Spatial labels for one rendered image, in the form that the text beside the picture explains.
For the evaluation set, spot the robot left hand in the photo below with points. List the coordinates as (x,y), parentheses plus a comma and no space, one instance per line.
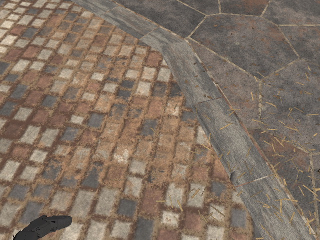
(42,226)

